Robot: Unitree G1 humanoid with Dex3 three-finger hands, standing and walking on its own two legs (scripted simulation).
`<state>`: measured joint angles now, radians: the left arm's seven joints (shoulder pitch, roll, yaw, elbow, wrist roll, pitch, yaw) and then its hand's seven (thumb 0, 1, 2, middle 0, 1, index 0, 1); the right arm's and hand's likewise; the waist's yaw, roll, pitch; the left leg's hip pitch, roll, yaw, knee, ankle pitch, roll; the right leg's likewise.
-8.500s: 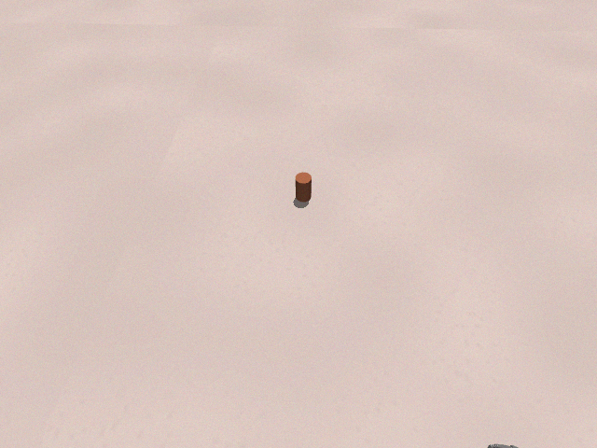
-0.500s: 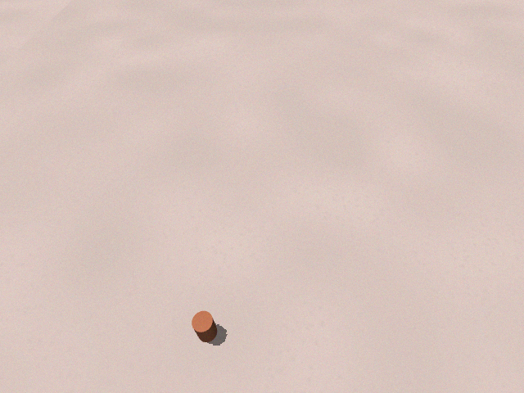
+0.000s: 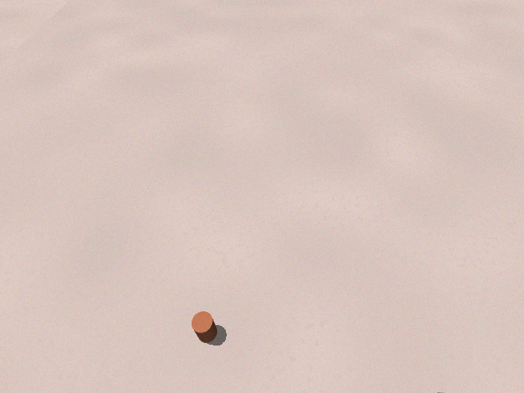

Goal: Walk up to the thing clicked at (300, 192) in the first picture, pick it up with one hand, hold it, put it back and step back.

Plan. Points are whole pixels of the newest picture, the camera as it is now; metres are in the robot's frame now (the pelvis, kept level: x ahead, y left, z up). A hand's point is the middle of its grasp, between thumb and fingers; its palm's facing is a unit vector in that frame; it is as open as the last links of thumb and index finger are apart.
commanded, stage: stand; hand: left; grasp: from above
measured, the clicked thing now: (204, 327) +0.43 +0.24 -0.72
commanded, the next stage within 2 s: rise first in 0.16 s
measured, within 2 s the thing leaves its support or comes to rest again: neither
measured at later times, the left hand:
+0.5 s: hand out of the picture +0.15 +0.25 -0.17, palm faces +0.00 -0.94 -0.33, open 9.2 cm
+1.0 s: hand out of the picture +0.13 +0.26 -0.22, palm faces -0.12 -0.89 -0.43, open 14.0 cm
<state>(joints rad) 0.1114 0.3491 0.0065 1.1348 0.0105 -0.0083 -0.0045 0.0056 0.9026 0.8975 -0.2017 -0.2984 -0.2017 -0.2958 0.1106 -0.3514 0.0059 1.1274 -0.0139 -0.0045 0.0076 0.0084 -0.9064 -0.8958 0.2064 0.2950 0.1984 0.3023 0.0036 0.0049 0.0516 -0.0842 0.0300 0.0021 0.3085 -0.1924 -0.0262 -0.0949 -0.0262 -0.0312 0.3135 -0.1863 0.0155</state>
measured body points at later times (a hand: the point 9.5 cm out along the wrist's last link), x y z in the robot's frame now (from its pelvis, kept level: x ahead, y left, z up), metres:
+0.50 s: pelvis -0.02 +0.00 -0.02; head +0.04 +0.01 +0.43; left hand +0.15 +0.30 -0.15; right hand +0.08 -0.27 -0.14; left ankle -0.01 +0.14 -0.75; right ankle -0.01 -0.13 -0.75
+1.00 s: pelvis -0.01 +0.01 -0.08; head +0.07 +0.03 +0.36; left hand +0.13 +0.31 -0.19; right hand +0.15 -0.24 -0.17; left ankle -0.01 +0.14 -0.75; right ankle -0.01 -0.13 -0.75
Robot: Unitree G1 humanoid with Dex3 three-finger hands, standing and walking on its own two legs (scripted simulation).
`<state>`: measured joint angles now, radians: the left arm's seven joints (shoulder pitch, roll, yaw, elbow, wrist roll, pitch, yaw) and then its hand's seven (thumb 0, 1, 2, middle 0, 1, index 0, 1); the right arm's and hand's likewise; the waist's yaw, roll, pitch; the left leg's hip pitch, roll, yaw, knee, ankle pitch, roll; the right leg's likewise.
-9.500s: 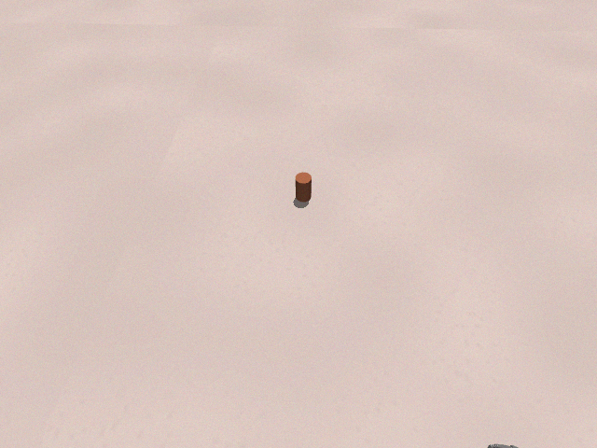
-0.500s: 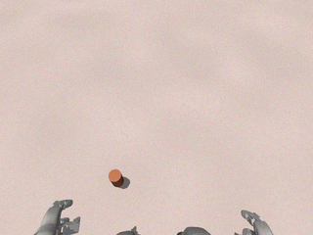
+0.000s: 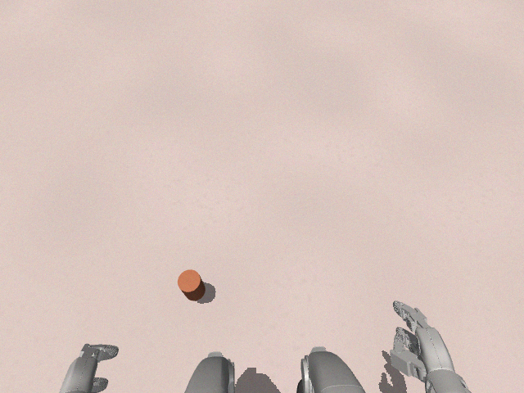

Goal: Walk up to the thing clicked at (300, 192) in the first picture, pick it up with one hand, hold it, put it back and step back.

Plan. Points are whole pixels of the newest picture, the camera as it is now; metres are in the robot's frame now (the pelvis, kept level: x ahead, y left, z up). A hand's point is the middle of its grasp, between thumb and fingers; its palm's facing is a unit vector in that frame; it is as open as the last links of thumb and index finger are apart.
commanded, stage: rise first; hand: left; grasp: from above
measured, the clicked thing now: (192, 285) +0.44 +0.23 -0.64
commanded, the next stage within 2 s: none
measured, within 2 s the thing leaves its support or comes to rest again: neither
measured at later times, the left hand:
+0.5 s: hand (130, 357) +0.20 +0.28 -0.27, palm faces -0.38 -0.64 -0.67, open 14.0 cm
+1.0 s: hand (148, 315) +0.31 +0.30 -0.41, palm faces -0.47 -0.23 -0.85, open 13.9 cm
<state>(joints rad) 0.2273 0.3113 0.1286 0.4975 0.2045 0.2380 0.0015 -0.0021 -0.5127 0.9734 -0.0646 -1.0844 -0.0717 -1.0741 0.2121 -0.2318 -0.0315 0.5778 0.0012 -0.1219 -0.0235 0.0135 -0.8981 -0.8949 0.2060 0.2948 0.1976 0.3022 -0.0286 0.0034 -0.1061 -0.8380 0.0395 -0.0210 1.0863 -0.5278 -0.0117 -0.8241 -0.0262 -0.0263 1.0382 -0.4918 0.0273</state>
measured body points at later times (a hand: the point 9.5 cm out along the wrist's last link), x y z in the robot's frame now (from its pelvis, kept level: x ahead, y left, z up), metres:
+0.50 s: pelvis -0.04 -0.01 -0.13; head +0.12 +0.01 +0.29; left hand +0.21 +0.31 -0.23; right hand +0.15 -0.27 -0.23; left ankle +0.00 +0.12 -0.66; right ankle +0.00 -0.14 -0.66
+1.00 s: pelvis -0.10 +0.00 -0.29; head +0.12 +0.02 +0.11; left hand +0.33 +0.31 -0.36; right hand -0.01 -0.28 -0.41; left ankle +0.00 +0.12 -0.66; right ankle +0.00 -0.14 -0.66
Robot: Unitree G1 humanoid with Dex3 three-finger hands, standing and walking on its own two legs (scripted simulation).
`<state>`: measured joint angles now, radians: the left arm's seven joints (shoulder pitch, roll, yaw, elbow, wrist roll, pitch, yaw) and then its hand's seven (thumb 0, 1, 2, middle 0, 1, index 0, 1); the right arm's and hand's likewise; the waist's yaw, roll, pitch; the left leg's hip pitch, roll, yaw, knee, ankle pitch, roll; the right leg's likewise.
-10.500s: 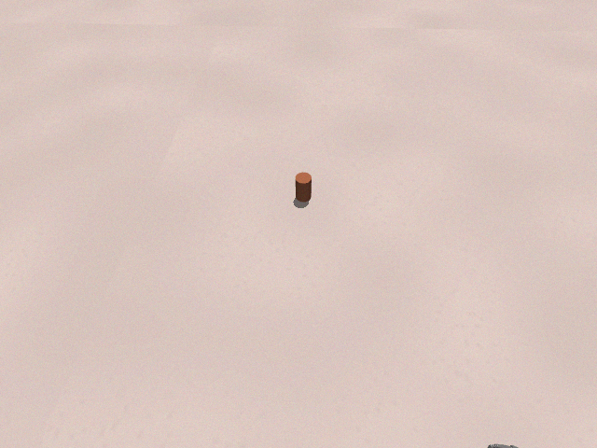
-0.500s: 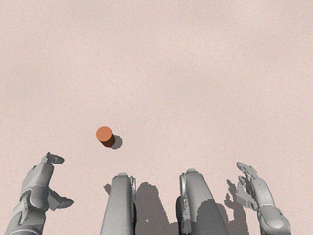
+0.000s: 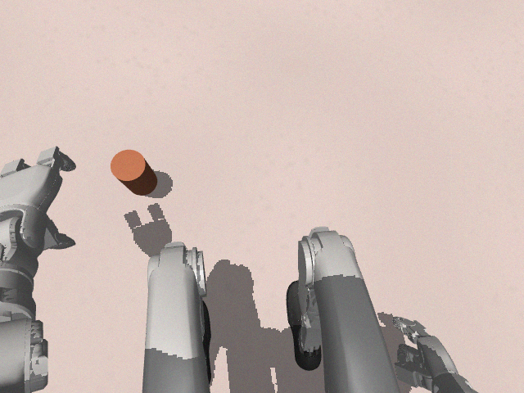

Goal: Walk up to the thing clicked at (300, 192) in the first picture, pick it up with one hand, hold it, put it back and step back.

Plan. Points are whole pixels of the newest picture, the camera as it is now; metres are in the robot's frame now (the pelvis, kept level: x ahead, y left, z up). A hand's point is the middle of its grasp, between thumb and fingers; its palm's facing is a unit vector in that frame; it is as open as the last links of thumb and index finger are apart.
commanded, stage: rise first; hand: left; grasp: from above
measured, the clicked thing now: (135, 174) +0.53 +0.26 -0.35
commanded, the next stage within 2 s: approach in 1.06 s
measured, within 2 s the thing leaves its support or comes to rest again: neither
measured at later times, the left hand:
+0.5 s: hand (72, 188) +0.45 +0.33 -0.19, palm faces -0.47 -0.07 -0.88, open 13.9 cm
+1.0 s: hand (82, 183) +0.46 +0.32 -0.22, palm faces -0.45 -0.05 -0.89, open 14.0 cm
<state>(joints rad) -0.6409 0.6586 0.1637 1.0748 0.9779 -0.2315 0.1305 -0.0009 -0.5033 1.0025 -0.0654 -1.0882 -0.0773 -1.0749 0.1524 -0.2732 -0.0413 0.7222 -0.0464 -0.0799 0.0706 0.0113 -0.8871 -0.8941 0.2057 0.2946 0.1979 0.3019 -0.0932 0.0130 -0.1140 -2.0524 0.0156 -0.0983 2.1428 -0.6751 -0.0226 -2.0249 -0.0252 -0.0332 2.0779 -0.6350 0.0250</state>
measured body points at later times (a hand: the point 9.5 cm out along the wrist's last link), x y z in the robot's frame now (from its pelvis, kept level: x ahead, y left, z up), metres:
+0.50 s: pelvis +0.00 +0.01 -0.05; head +0.23 +0.06 +0.34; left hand +0.47 +0.33 -0.14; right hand +0.06 -0.27 -0.16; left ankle +0.09 +0.13 -0.38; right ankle +0.11 -0.13 -0.38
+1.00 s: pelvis +0.01 +0.01 -0.06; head +0.25 +0.07 +0.31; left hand +0.48 +0.32 -0.17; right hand +0.06 -0.27 -0.17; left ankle +0.09 +0.13 -0.38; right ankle +0.11 -0.13 -0.38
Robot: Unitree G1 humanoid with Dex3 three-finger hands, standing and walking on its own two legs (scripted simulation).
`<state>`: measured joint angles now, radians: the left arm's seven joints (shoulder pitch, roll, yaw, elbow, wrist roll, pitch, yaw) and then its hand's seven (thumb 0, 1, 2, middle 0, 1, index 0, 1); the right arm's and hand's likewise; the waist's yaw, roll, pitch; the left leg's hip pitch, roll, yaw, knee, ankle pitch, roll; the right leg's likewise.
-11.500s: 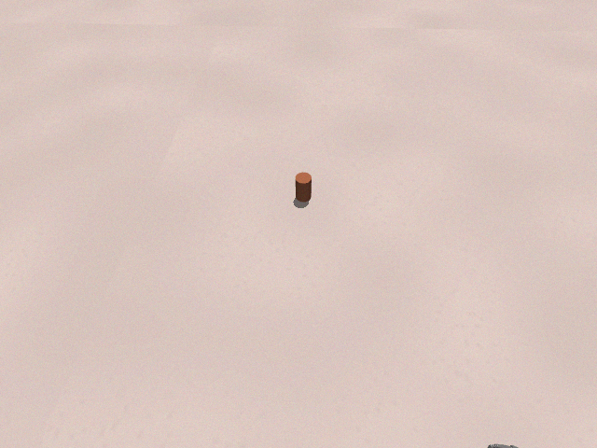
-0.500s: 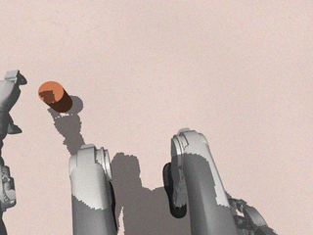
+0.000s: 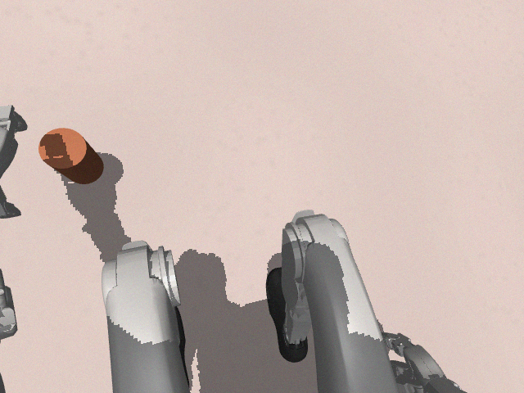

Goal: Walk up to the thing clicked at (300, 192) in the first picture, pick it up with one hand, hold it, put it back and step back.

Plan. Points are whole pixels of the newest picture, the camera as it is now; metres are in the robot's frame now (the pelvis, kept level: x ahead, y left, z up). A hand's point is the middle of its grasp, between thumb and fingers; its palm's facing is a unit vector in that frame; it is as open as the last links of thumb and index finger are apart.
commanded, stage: rise first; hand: left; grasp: from above
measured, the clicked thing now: (74, 158) +0.51 +0.28 -0.29
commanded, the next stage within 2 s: approach in 0.06 s
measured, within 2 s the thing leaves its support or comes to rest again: neither
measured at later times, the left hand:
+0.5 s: hand (50, 139) +0.50 +0.27 -0.17, palm faces -0.40 -0.04 -0.92, open 14.0 cm
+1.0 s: hand (38, 164) +0.46 +0.30 -0.18, palm faces -0.51 -0.08 -0.86, open 13.9 cm
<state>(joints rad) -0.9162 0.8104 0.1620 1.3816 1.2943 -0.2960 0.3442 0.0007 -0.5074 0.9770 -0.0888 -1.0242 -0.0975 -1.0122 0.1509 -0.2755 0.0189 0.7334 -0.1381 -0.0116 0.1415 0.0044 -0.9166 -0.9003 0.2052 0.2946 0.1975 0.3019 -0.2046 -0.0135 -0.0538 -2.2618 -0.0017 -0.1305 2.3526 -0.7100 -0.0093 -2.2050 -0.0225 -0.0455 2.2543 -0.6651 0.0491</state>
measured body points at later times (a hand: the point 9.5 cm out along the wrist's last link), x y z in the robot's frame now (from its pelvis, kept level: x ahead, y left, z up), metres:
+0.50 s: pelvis +0.00 +0.00 -0.01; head +0.25 +0.08 +0.36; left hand +0.52 +0.27 -0.12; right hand +0.04 -0.28 -0.10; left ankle +0.07 +0.12 -0.32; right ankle +0.10 -0.14 -0.32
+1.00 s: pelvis +0.00 +0.00 -0.01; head +0.25 +0.05 +0.35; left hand +0.49 +0.30 -0.13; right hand +0.00 -0.27 -0.12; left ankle +0.07 +0.12 -0.32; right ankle +0.10 -0.14 -0.32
